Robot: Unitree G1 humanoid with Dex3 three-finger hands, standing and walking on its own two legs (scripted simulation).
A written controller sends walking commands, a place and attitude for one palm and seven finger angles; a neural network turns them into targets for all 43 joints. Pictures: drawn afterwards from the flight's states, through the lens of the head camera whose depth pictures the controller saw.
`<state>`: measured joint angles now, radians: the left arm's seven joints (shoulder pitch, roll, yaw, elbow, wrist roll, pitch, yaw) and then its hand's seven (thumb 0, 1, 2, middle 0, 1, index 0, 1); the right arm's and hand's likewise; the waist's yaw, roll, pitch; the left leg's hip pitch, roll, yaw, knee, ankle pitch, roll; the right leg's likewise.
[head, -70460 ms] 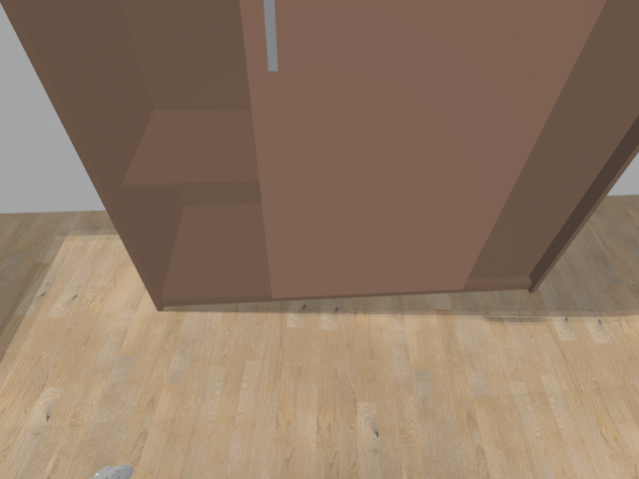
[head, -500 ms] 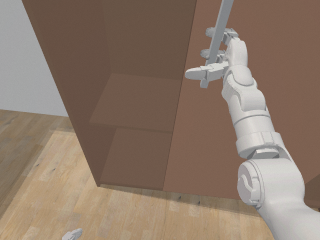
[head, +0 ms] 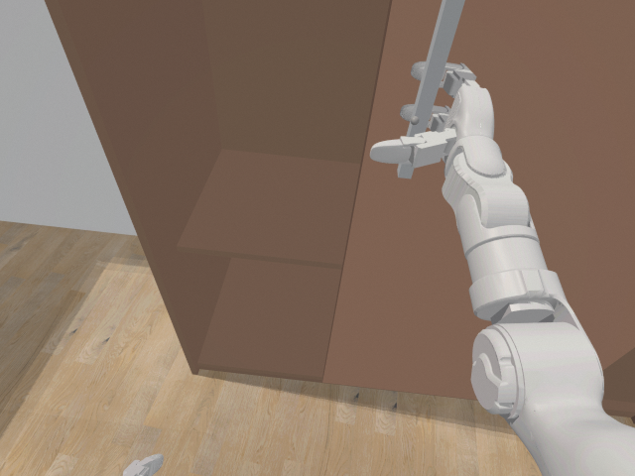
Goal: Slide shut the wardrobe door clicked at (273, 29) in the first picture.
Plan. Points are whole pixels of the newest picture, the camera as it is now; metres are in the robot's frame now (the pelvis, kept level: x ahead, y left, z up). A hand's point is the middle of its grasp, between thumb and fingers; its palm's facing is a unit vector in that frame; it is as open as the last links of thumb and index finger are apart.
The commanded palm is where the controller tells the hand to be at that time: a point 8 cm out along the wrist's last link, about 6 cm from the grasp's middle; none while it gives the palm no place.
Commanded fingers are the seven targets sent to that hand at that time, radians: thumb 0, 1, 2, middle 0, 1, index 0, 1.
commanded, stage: grip the handle and tug to test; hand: right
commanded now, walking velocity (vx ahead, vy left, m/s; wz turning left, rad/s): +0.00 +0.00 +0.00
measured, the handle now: (425, 84) +0.52 -0.05 +0.27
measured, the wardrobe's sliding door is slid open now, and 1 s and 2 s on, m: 0.41 0.41 0.40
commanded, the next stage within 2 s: tug the door sideways, standing still in 1.46 s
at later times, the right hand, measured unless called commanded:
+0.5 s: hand (414, 117) +0.46 -0.04 +0.26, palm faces -0.04 +1.00 +0.01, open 9.3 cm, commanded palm +0.45 -0.09 +0.25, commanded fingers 0.00 -0.62 -0.78 0.42 1.36 0.42 1.36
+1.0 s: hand (408, 117) +0.46 -0.03 +0.25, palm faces -0.04 +1.00 +0.02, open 5.6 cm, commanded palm +0.45 -0.09 +0.25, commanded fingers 0.00 -0.90 -0.90 0.45 1.40 0.45 1.40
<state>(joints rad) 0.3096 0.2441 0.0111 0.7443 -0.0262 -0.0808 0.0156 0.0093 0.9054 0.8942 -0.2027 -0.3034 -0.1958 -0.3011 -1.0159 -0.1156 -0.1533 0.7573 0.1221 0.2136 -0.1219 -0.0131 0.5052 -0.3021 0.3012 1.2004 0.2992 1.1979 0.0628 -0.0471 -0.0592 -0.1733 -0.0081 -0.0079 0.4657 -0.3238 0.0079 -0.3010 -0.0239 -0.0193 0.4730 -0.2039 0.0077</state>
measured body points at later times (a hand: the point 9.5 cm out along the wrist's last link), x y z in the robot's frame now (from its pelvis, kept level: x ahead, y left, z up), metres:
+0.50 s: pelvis +0.00 +0.00 +0.00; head -0.01 +0.01 +0.45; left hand +0.08 +0.25 -0.12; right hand +0.46 -0.09 +0.26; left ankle -0.05 +0.11 -0.74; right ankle +0.03 -0.13 -0.74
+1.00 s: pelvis +0.00 +0.00 +0.00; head +0.00 +0.02 +0.45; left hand +0.08 +0.25 -0.12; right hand +0.46 -0.09 +0.26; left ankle -0.05 +0.11 -0.74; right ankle +0.03 -0.13 -0.74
